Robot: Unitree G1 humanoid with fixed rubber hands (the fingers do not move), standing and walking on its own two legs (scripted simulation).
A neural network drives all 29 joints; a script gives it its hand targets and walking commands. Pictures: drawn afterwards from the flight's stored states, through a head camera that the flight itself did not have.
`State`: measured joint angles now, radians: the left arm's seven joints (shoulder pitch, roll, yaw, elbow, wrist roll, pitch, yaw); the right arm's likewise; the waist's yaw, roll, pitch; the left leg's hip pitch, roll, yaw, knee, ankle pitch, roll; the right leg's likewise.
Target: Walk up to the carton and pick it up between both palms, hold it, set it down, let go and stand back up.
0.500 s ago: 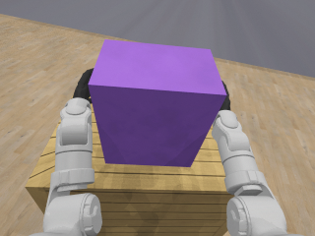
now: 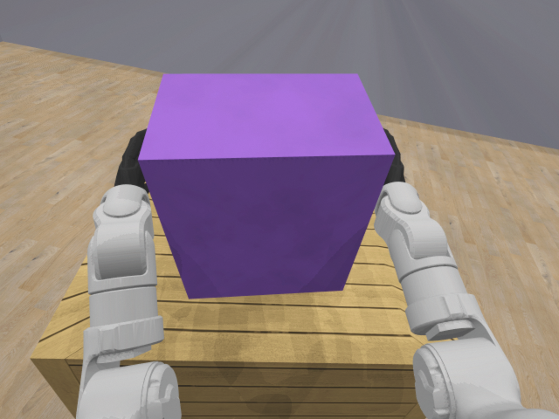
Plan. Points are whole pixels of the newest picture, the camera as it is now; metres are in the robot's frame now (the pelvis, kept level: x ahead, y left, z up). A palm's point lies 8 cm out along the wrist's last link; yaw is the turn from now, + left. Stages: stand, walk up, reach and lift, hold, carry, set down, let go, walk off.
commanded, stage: reach and lift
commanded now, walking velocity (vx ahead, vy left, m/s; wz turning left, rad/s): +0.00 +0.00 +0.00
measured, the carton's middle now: (265, 196) +0.37 +0.00 +0.17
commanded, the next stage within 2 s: hold in 0.20 s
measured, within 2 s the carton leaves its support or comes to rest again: neither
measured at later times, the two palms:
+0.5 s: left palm (121, 174) +0.33 +0.18 +0.23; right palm (390, 180) +0.33 -0.17 +0.23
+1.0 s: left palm (122, 167) +0.34 +0.18 +0.24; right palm (390, 174) +0.34 -0.17 +0.24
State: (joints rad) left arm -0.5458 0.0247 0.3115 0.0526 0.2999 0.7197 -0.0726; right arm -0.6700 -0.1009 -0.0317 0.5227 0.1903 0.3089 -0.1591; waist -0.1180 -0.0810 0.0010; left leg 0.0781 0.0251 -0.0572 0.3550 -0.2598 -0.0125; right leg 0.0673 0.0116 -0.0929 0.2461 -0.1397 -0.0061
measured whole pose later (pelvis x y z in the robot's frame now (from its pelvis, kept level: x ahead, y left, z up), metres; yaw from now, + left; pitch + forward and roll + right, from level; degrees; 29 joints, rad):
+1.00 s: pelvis -0.03 +0.00 +0.00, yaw +0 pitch -9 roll -1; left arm -0.71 0.05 0.38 0.17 0.32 0.79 -0.10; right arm -0.81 -0.11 -0.07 0.60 0.17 0.42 -0.17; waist -0.09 -0.01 -0.01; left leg 0.03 0.01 -0.04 0.33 -0.21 -0.01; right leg 0.00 0.00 -0.07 0.26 -0.11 -0.01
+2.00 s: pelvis -0.03 -0.01 +0.00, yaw +1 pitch -10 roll -1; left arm -0.72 0.07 0.38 0.19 0.33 0.82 -0.13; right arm -0.82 -0.08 -0.08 0.58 0.15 0.48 -0.18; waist -0.09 -0.04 -0.05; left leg 0.04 0.01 -0.06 0.33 -0.20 -0.01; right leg 0.02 0.00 -0.08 0.26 -0.11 -0.01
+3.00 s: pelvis -0.03 +0.00 +0.00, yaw -1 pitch -10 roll -1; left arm -0.75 0.04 0.34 0.18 0.38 0.85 -0.10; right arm -0.83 -0.12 -0.11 0.62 0.18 0.47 -0.14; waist -0.11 -0.06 -0.04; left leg 0.04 0.01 -0.03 0.35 -0.21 0.00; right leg 0.01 0.00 -0.04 0.28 -0.11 0.00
